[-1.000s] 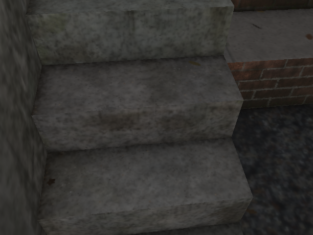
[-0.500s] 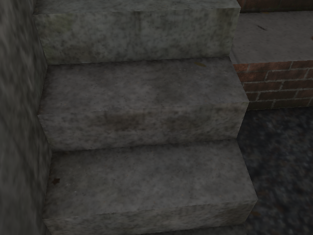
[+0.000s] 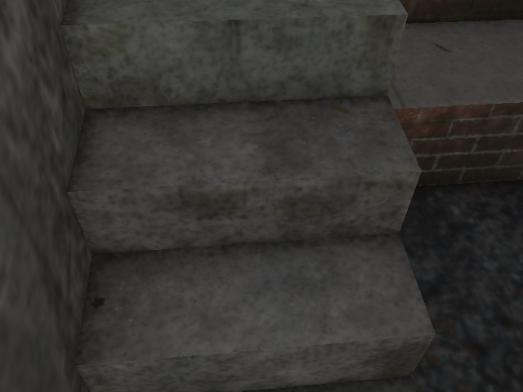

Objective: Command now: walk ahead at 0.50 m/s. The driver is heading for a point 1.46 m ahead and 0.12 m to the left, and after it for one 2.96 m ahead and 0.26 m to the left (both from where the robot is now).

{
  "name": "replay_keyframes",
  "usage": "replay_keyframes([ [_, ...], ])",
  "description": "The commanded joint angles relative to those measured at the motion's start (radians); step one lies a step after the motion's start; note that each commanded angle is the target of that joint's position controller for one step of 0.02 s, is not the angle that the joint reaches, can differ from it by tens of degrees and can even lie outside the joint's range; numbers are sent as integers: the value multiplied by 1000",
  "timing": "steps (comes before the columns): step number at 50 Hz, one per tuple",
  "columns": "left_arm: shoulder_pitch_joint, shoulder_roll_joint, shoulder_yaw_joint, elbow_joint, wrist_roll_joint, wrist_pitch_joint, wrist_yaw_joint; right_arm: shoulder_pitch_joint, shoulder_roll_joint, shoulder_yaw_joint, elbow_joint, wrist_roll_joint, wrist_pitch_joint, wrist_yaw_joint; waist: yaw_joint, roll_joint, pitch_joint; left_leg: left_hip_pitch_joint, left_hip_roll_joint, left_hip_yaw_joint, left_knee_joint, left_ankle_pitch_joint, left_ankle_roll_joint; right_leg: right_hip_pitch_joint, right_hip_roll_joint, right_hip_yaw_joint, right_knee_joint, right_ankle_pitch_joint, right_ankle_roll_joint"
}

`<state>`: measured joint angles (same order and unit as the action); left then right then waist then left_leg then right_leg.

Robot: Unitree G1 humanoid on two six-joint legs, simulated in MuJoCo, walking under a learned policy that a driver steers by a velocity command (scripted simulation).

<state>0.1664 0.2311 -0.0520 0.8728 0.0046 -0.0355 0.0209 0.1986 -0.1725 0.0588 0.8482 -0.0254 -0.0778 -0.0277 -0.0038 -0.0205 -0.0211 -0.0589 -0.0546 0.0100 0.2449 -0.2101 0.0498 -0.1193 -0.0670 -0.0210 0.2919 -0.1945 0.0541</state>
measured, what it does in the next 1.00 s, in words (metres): stands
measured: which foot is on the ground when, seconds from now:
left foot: down 0.00-1.00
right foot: down 0.00-1.00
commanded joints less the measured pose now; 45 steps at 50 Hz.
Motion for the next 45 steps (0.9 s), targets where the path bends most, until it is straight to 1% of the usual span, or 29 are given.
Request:
replay_keyframes([
  [1,-22,94,21,-56,0,-12,2,-12,-84,-19,-58,0,-13,-2,1,25,-37,0,144,-92,-15,328,-13,26,-72,46,0,272,-40],
  [45,-15,90,26,-51,0,-10,5,-13,-76,-20,-55,2,-14,-5,5,26,-35,-1,142,-100,-18,338,-11,33,-77,36,-6,263,-36],
])
Next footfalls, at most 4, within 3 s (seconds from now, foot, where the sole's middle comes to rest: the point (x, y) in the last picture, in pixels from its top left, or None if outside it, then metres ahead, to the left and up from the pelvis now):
none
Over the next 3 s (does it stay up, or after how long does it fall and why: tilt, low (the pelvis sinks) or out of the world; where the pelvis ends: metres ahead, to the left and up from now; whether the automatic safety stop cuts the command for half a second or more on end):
stays up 0.00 0.00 0.00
